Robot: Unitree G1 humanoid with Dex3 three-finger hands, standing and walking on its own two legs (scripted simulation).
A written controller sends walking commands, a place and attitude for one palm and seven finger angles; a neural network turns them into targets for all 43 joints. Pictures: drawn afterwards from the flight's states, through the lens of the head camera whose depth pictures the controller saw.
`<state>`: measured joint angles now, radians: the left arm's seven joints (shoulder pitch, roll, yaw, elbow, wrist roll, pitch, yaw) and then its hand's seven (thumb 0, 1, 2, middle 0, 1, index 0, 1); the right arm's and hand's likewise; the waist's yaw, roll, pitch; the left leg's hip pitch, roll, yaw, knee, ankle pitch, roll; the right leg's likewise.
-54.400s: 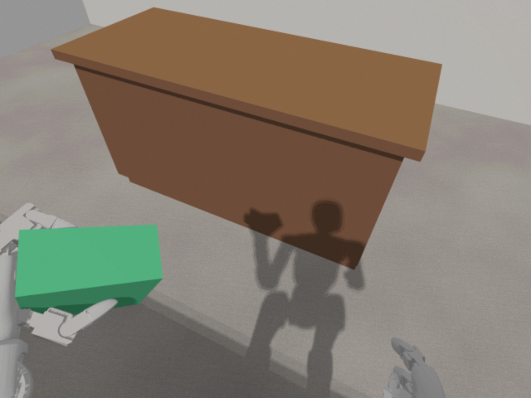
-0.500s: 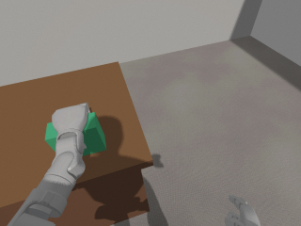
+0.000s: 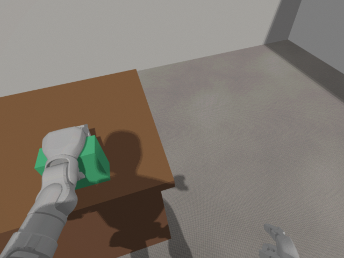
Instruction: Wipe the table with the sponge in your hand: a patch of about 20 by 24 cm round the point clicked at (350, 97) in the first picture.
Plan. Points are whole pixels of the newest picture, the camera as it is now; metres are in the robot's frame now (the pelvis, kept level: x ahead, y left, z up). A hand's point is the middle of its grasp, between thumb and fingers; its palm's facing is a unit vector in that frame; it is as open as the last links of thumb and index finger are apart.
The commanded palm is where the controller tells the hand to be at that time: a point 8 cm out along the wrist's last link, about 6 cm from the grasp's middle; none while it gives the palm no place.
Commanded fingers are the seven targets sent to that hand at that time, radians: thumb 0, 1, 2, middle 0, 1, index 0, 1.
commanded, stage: slide back across to the middle lane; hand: left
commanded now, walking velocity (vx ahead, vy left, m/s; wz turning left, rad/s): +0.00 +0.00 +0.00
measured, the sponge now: (80, 169) +0.31 +0.29 +0.01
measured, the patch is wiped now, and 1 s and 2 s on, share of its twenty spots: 1.00 1.00 1.00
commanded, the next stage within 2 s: wipe forward along the middle lane in 0.06 s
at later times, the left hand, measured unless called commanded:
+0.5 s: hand (63, 149) +0.34 +0.32 +0.07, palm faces -0.11 +0.02 -0.99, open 10.3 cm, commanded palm +0.32 +0.33 +0.09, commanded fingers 0.00 0.10 1.30 -1.20 -1.60 -1.20 -1.60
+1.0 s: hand (59, 134) +0.39 +0.36 +0.07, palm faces -0.12 +0.03 -0.99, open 10.3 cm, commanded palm +0.38 +0.36 +0.10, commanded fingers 0.00 0.10 1.30 -1.20 -1.60 -1.20 -1.60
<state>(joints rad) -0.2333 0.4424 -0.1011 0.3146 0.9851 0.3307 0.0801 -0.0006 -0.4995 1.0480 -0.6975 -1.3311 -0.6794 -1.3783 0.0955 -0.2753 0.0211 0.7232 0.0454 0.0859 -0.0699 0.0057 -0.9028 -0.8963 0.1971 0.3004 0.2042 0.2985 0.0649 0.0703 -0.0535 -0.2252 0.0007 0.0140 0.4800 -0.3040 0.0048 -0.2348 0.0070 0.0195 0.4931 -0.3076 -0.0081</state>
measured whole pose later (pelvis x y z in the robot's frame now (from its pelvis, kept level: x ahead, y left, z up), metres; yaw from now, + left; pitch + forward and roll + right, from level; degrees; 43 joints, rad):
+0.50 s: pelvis -0.02 -0.01 +0.00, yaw +1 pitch +6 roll +0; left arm -0.48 0.55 0.00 0.71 1.03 0.10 0.08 0.00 -0.53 1.05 -0.74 -1.29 -0.72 -1.34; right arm 0.17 -0.29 0.00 0.77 0.04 0.05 -0.09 0.00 -0.90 -0.90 0.20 0.30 0.20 0.30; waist 0.03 0.06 -0.06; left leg -0.35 0.01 -0.01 0.53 -0.28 -0.01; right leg -0.34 0.02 -0.01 0.52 -0.28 -0.02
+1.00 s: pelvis -0.04 +0.01 -0.01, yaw -1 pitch +12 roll -1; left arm -0.79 0.70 0.06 1.10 1.08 0.01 0.14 0.01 -0.54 1.06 -0.76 -1.28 -0.74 -1.33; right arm 0.30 -0.30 -0.01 0.77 0.06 0.05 -0.08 0.00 -0.90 -0.90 0.20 0.30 0.21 0.30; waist -0.06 0.03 -0.08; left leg -0.55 0.02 0.01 0.64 -0.29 0.02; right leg -0.53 0.02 0.02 0.59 -0.26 0.00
